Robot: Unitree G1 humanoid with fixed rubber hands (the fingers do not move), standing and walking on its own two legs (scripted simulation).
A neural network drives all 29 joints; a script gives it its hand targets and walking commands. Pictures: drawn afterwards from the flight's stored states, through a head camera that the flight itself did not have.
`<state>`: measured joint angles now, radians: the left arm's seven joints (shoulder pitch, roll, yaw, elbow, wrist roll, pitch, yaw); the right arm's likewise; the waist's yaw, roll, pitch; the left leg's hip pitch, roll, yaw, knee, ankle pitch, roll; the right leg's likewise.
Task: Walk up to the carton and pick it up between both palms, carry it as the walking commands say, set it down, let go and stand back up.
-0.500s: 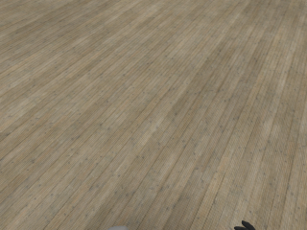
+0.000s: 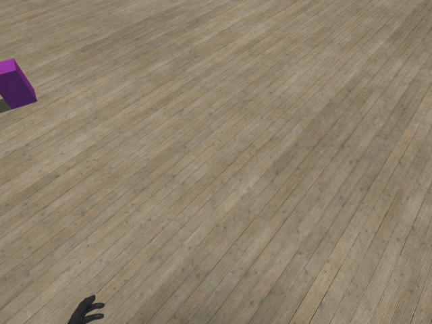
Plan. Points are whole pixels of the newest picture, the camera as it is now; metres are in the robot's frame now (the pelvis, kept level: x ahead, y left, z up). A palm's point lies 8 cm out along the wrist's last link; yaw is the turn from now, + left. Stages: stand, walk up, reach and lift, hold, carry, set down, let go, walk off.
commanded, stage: walk up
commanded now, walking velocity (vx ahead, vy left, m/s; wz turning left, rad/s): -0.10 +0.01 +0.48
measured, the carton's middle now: (12, 84) +1.67 +1.33 -0.64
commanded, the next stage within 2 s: none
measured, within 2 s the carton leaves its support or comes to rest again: neither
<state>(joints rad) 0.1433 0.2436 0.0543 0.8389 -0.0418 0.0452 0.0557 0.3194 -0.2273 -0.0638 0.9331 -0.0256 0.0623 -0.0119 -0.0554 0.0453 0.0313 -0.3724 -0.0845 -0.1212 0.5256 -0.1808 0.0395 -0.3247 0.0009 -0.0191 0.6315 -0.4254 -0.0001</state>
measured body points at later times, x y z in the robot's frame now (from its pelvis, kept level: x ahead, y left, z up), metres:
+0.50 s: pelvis -0.04 +0.05 +0.01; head -0.04 +0.08 +0.46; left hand -0.11 +0.32 -0.14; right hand +0.12 -0.16 -0.11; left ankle -0.09 +0.15 -0.73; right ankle -0.01 -0.10 -0.68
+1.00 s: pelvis +0.13 +0.10 +0.00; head +0.16 +0.09 +0.45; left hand +0.12 +0.37 -0.11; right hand +0.24 -0.14 -0.15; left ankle -0.02 +0.18 -0.67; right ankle +0.22 +0.03 -0.73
